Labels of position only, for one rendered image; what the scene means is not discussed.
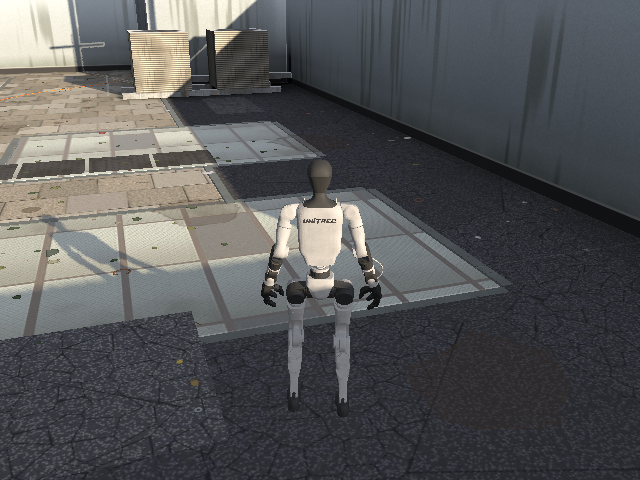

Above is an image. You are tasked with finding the left robot hand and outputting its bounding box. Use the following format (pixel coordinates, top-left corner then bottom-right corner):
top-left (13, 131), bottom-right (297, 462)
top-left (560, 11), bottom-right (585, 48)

top-left (261, 282), bottom-right (284, 307)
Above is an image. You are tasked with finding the robot left thigh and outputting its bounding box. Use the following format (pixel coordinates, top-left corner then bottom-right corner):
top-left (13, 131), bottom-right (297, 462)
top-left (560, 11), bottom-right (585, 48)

top-left (286, 278), bottom-right (307, 346)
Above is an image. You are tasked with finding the left robot upper arm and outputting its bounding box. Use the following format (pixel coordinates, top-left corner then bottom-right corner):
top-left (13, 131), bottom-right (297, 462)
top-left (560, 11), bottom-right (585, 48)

top-left (273, 203), bottom-right (299, 259)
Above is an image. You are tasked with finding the right robot upper arm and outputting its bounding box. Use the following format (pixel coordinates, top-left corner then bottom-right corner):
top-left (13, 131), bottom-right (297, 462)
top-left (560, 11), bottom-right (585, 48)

top-left (341, 203), bottom-right (368, 258)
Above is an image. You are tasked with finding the robot right forearm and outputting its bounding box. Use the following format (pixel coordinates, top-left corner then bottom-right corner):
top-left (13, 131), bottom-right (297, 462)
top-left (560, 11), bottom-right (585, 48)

top-left (358, 242), bottom-right (379, 288)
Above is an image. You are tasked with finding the right robot hand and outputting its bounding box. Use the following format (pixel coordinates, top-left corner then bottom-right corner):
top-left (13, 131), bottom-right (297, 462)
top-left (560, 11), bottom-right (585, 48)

top-left (359, 283), bottom-right (382, 310)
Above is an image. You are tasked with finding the robot left forearm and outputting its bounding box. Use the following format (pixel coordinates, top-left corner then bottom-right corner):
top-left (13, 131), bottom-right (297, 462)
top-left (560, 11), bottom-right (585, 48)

top-left (263, 244), bottom-right (283, 286)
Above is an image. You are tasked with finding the right robot foot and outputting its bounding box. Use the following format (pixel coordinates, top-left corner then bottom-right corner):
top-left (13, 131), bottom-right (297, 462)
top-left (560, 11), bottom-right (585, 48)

top-left (335, 390), bottom-right (349, 417)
